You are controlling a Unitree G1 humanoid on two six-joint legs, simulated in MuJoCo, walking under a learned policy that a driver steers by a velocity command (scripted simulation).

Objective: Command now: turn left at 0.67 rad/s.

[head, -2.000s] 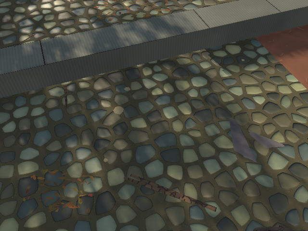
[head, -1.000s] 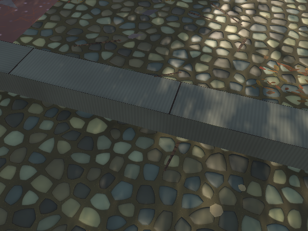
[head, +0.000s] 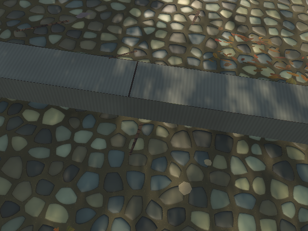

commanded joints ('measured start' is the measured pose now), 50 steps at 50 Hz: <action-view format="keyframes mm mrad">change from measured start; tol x16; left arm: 1 -126 82 14 -126 0 -31 -3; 28 67 70 12 -109 -49 17 -62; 31 252 249 81 -99 -35 14 -25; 50 31 138 1 -67 12 -7 10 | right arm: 1 113 -231 -57 -78 -43 -54 -3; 11 -66 -26 38 -55 -40 -57 -40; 50 -99 -107 -4 -30 14 -26 -15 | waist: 1 -68 199 -252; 29 44 155 -164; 32 73 -307 -296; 35 45 -6 -197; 50 66 -81 -44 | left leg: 1 397 369 -528 -258 799 336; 11 244 165 -157 -288 605 147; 17 249 283 -228 -325 430 215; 29 296 286 30 -85 695 99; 30 202 233 90 59 639 30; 32 -360 -56 2 574 -385 -119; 39 -255 13 -88 560 -19 -138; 43 -130 66 -88 272 68 -153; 50 -233 76 -67 244 -100 -137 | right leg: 1 -397 91 215 497 -209 31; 10 -161 29 205 164 191 59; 28 -63 52 56 -133 106 -15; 30 175 97 81 -349 344 -89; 32 490 -309 775 -395 1031 -429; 35 354 -187 482 -413 774 -314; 43 236 -73 243 -450 736 -241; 50 270 -215 320 -468 610 -307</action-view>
